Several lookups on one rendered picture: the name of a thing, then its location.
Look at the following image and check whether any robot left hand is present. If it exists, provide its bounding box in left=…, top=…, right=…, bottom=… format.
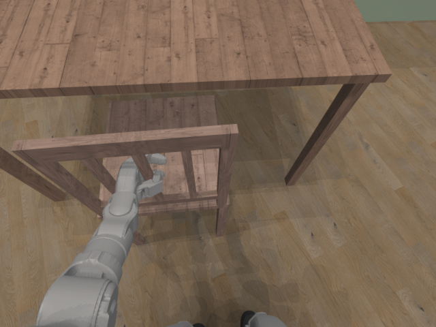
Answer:
left=114, top=153, right=167, bottom=201

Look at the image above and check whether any right robot shin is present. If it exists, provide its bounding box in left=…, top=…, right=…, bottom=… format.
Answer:
left=249, top=312, right=267, bottom=322

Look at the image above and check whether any left robot forearm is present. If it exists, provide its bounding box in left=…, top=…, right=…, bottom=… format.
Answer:
left=35, top=191, right=138, bottom=326

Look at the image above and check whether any chair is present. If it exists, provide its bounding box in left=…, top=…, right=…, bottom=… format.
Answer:
left=11, top=95, right=238, bottom=245

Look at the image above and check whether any left robot upper arm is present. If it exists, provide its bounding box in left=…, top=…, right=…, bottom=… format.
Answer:
left=30, top=275, right=119, bottom=327

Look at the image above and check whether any robot right foot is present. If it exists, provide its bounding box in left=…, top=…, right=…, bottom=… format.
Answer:
left=240, top=311, right=255, bottom=327

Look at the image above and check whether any table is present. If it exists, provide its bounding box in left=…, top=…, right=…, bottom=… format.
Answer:
left=0, top=0, right=392, bottom=202

